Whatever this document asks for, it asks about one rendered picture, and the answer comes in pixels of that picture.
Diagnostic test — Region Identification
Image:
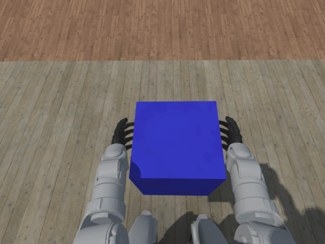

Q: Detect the robot left hand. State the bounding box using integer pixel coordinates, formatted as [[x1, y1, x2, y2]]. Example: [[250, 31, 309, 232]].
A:
[[111, 118, 135, 151]]

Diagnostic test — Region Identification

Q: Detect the carton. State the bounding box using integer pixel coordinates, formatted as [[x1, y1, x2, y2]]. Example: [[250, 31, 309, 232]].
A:
[[129, 101, 226, 196]]

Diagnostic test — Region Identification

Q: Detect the right robot forearm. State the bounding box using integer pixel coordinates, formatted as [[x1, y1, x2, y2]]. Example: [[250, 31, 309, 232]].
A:
[[225, 143, 291, 235]]

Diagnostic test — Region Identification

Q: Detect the left robot forearm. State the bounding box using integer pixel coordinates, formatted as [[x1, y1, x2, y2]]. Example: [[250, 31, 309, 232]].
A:
[[73, 143, 129, 244]]

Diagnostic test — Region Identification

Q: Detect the right robot shin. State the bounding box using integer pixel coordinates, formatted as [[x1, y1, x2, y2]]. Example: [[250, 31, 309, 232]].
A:
[[196, 215, 207, 221]]

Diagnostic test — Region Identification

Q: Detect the robot right hand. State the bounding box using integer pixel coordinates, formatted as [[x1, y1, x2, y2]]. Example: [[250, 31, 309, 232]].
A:
[[219, 116, 243, 151]]

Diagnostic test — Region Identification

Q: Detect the right robot upper arm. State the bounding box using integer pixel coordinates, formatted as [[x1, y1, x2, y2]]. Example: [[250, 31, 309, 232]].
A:
[[234, 221, 296, 244]]

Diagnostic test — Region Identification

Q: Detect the robot right thigh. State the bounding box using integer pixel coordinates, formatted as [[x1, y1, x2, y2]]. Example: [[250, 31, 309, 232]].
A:
[[191, 219, 228, 244]]

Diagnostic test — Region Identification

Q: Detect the left robot upper arm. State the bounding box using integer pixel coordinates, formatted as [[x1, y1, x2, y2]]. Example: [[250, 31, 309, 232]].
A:
[[74, 222, 129, 244]]

